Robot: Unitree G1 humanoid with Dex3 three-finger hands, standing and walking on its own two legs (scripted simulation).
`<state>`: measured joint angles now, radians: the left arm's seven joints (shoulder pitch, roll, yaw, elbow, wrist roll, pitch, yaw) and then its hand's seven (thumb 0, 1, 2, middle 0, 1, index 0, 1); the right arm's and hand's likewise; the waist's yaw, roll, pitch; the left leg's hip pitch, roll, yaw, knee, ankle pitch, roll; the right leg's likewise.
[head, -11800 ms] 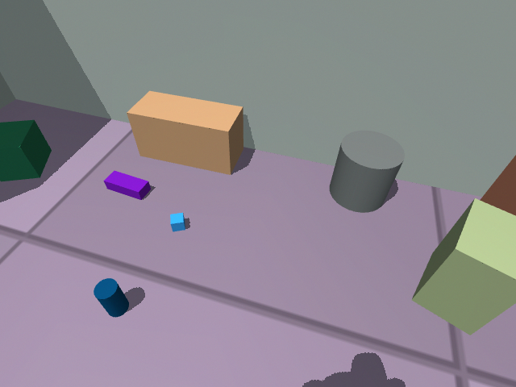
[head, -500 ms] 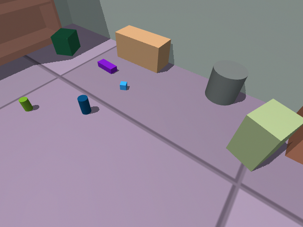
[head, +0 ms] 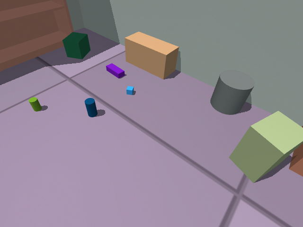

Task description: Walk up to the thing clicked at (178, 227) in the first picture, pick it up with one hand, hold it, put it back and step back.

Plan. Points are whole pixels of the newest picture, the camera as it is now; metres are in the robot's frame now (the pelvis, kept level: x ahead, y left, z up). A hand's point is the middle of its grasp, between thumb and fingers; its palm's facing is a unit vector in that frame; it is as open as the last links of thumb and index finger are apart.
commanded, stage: walk up
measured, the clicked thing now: (130, 90) +1.54 +0.17 -0.74
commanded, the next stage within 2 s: stand in 0.12 s
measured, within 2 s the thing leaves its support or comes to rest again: neither
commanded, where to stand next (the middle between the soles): +0.09 +0.00 m, yaw -4 degrees
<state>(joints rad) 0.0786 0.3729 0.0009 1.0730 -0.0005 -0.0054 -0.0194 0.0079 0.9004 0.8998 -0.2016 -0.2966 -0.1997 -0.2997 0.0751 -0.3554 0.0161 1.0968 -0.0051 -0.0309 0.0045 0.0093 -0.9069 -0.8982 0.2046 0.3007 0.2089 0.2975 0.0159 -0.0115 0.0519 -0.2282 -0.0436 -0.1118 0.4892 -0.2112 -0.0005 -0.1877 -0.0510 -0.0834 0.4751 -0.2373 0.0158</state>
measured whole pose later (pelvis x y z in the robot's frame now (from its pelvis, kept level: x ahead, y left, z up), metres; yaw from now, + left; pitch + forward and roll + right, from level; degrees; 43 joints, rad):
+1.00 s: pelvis +0.02 -0.04 +0.01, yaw -2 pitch -2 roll +0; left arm 0.07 0.35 0.01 1.15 0.01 -0.01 -0.01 0.01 0.90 0.90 -0.20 -0.30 -0.20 -0.30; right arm 0.09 -0.36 0.01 1.16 -0.01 -0.01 0.00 0.01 -0.91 -0.90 0.20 0.30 0.21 0.30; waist 0.00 0.01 0.05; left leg -0.12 0.02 -0.10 0.32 -0.16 -0.05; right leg -0.11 0.01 -0.07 0.34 -0.19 -0.03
